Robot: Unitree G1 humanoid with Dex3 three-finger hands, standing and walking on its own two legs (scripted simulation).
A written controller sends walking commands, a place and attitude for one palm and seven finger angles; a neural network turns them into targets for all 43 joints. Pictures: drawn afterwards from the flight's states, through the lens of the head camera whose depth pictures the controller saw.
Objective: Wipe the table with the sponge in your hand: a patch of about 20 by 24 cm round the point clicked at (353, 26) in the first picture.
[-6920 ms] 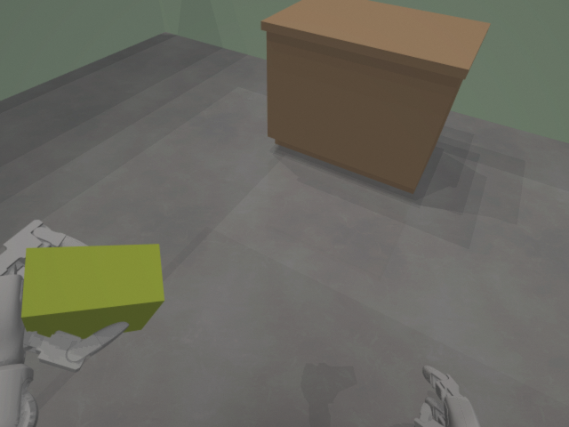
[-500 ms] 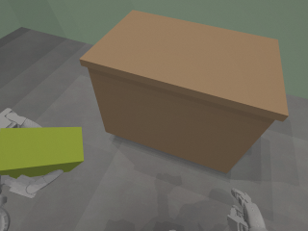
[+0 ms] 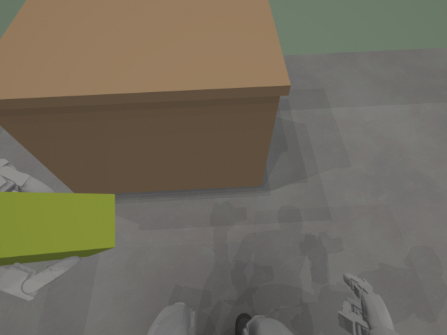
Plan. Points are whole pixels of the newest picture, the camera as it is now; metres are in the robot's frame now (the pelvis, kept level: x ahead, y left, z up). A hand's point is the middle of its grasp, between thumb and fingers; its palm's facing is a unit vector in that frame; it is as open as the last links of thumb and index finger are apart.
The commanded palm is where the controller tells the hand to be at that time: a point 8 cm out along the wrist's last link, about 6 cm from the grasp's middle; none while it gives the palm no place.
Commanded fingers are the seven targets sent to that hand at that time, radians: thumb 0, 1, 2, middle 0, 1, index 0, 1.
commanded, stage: turn to face it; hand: left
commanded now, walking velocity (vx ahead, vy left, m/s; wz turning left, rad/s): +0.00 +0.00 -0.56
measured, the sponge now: (67, 230) +0.23 +0.20 +0.15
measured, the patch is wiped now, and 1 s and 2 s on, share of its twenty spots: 0.00 0.00 0.00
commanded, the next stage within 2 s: take the last steps up to it in 0.56 s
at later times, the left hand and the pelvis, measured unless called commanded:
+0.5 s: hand (100, 248) +0.21 +0.14 +0.17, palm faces +0.21 -0.86 -0.46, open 10.4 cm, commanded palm +0.16 +0.19 +0.18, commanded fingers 0.00 0.10 1.30 -1.20 -1.60 -1.20 -1.60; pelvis -0.07 -0.04 -0.02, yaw -15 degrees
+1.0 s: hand (102, 289) +0.17 +0.13 +0.17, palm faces +0.18 -0.88 -0.45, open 10.4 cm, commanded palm +0.14 +0.16 +0.18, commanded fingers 0.00 0.10 1.30 -1.20 -1.60 -1.20 -1.60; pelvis -0.10 -0.06 +0.00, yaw -17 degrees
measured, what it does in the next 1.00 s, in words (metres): walks backwards, turning right: left foot, then right foot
